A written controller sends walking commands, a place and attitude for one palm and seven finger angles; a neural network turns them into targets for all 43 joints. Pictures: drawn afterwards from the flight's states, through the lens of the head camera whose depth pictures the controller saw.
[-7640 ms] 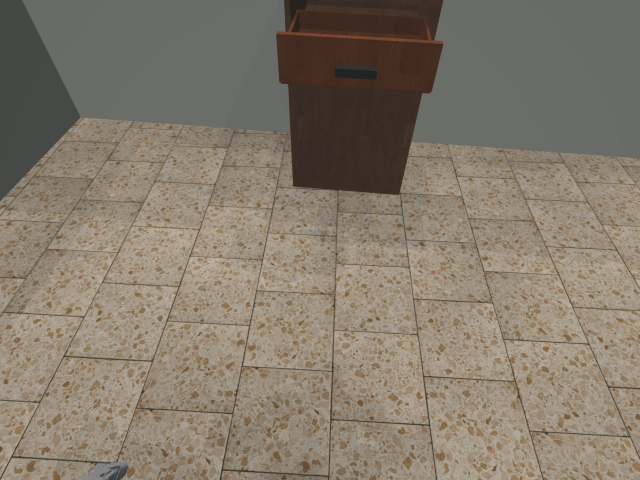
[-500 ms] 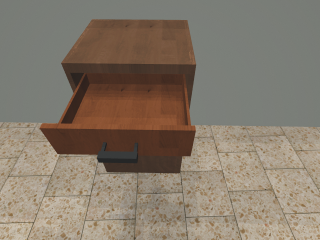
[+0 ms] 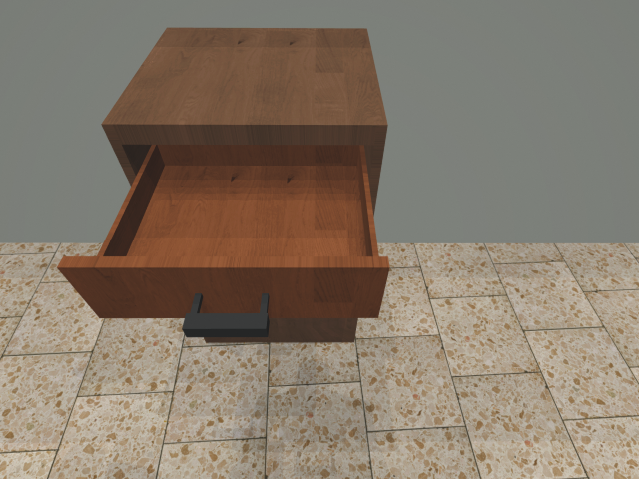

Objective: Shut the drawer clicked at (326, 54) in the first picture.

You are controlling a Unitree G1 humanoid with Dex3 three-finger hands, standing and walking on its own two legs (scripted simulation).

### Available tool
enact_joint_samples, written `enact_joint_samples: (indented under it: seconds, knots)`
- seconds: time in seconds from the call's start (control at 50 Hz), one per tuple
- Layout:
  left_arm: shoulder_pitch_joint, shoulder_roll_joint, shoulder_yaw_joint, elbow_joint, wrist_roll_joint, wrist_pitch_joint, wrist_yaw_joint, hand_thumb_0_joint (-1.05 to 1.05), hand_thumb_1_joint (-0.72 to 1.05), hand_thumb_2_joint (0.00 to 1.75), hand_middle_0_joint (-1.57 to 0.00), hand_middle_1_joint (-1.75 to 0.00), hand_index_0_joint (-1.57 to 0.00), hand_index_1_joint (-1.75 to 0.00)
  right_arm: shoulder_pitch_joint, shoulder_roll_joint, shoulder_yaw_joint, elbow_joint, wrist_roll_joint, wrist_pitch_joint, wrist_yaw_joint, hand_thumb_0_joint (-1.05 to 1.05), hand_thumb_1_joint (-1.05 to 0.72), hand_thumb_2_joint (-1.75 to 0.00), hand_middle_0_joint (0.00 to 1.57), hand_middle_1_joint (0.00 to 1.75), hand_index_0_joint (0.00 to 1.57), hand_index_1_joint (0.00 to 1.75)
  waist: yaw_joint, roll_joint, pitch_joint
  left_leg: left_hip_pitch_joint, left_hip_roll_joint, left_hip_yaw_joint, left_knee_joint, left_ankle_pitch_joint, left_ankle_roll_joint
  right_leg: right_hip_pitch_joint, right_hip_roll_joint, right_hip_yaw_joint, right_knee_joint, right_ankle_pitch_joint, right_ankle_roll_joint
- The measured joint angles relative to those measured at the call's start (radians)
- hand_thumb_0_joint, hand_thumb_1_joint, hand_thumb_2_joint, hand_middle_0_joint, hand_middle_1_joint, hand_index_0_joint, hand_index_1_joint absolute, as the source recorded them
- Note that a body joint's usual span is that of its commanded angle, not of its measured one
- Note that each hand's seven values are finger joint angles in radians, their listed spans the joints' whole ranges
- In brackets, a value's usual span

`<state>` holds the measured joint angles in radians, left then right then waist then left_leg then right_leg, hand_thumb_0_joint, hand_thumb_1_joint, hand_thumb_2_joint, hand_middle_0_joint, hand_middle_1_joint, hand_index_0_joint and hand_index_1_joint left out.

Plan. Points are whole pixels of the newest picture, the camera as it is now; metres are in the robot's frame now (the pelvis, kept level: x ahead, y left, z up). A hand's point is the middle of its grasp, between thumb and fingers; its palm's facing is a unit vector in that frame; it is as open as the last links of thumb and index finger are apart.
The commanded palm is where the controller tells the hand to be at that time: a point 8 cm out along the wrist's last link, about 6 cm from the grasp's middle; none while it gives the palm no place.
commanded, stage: shuffle to correct the standing spot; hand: left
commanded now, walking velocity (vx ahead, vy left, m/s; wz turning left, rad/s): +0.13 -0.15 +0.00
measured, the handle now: (229, 312) +0.35 +0.16 -0.03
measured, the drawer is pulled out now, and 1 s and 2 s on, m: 0.29 0.29 0.29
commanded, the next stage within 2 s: come to a stop and stand still in 0.04 s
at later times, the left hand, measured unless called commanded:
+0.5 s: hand out of the picture +0.03 +0.13 -0.17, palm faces +0.05 -0.98 -0.20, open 7.3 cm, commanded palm none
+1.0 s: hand out of the picture +0.03 +0.18 -0.16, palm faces +0.01 -0.98 -0.22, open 7.3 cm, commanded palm none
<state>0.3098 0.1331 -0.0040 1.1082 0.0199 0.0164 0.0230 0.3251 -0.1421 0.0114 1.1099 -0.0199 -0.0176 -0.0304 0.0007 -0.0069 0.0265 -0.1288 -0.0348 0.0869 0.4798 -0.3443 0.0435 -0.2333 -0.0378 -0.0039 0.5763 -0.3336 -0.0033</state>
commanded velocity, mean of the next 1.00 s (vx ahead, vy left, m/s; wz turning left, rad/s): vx -0.03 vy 0.01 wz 0.00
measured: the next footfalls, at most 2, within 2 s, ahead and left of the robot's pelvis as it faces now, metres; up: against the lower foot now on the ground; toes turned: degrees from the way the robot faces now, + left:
left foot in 0.30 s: +0.07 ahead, +0.08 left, +0.00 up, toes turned +2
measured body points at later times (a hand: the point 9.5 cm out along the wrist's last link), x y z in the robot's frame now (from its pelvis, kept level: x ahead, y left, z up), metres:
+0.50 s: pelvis +0.04 -0.04 +0.00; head +0.07 -0.04 +0.45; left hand +0.03 +0.18 -0.15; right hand +0.10 -0.26 -0.16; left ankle +0.01 +0.08 -0.73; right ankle -0.02 -0.12 -0.73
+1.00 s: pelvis -0.01 +0.00 +0.00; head -0.01 +0.00 +0.45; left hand +0.03 +0.23 -0.15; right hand +0.01 -0.24 -0.15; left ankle +0.03 +0.08 -0.73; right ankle -0.02 -0.12 -0.73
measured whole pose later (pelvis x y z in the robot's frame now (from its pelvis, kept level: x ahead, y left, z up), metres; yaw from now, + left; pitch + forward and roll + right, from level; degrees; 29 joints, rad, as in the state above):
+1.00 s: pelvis -0.01 +0.00 +0.00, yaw +0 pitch -1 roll +0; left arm 0.27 0.18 -0.01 0.95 0.02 0.02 0.03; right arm 0.29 -0.18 0.01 0.99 -0.02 0.02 0.00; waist -0.01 0.01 0.02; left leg -0.29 -0.03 0.05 0.51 -0.21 0.05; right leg -0.22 0.00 -0.02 0.53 -0.32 -0.01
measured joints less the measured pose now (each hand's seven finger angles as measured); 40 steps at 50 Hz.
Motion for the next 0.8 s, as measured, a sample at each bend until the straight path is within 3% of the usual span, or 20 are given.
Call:
enact_joint_samples:
  seconds: [0.14, 0.24, 0.32, 0.44, 0.6, 0.7, 0.8]
  knots:
    - [0.008, -0.003, 0.019, -0.013, 0.002, -0.019, -0.004, 0.0, 0.91, 0.9, -0.2, -0.3, -0.2, -0.3, 0.012, -0.009, -0.015, -0.002, -0.002, 0.002, -0.008, 0.0, -0.9, -0.9, 0.2, 0.3, 0.2, 0.3, -0.006, 0.027, 0.001, -0.021, 0.044, -0.021, 0.081, -0.066, -0.032, 0.003, 0.038, -0.025, 0.039, -0.056, -0.023]
    - [0.003, 0.0, 0.021, -0.023, 0.004, -0.041, 0.01, 0.0, 0.91, 0.9, -0.2, -0.3, -0.2, -0.3, -0.028, -0.011, -0.02, 0.0, 0.009, 0.016, -0.012, 0.01, -0.9, -0.9, 0.2, 0.3, 0.2, 0.3, 0.005, 0.014, 0.026, -0.123, 0.056, -0.023, 0.275, -0.183, -0.032, 0.036, 0.054, -0.054, 0.017, -0.065, -0.051]
    - [0.003, -0.007, 0.007, -0.007, -0.011, -0.029, 0.017, 0.0, 0.91, 0.9, -0.2, -0.3, -0.2, -0.3, -0.08, -0.015, -0.015, -0.006, 0.012, -0.001, -0.013, 0.01, -0.91, -0.9, 0.2, 0.3, 0.2, 0.3, 0.013, 0.003, 0.048, -0.085, 0.056, -0.014, 0.093, 0.05, -0.034, 0.068, 0.063, -0.046, 0.006, -0.068, -0.043]
    - [-0.012, -0.016, -0.003, -0.006, -0.01, -0.017, 0.024, 0.0, 0.91, 0.9, -0.2, -0.3, -0.2, -0.3, -0.119, -0.019, -0.01, -0.022, 0.016, 0.001, -0.021, 0.01, -0.93, -0.9, 0.2, 0.3, 0.2, 0.3, 0.021, -0.006, 0.033, -0.031, 0.045, 0.003, 0.006, 0.031, -0.038, 0.11, 0.056, -0.028, -0.078, -0.032, -0.039]
    - [-0.043, 0.028, 0.008, -0.058, -0.012, -0.015, 0.029, 0.01, 0.92, 0.9, -0.2, -0.3, -0.21, -0.3, -0.147, -0.024, -0.013, -0.062, 0.016, 0.016, -0.014, 0.0, -0.92, -0.9, 0.2, 0.3, 0.2, 0.3, 0.019, 0.009, 0.039, -0.035, 0.042, 0.009, -0.04, 0.075, -0.044, 0.088, 0.054, -0.024, -0.084, -0.008, -0.045]
    - [-0.029, 0.042, 0.014, -0.124, 0.004, -0.05, 0.043, 0.0, 0.91, 0.9, -0.2, -0.3, -0.21, -0.3, -0.144, -0.04, -0.029, -0.134, 0.017, 0.032, 0.014, 0.0, -0.91, -0.9, 0.2, 0.3, 0.2, 0.3, 0.015, 0.028, 0.037, -0.174, 0.051, -0.041, 0.198, -0.027, -0.029, 0.049, 0.073, -0.022, -0.067, 0.013, -0.051]
    - [-0.026, 0.056, 0.0, -0.151, -0.004, -0.027, 0.03, 0.0, 0.91, 0.9, -0.2, -0.3, -0.21, -0.3, -0.122, -0.048, -0.029, -0.164, 0.014, 0.028, 0.019, 0.0, -0.91, -0.9, 0.2, 0.3, 0.2, 0.3, -0.011, 0.034, 0.023, -0.141, 0.046, -0.05, 0.105, 0.075, -0.026, 0.042, 0.073, -0.031, 0.01, -0.018, -0.037]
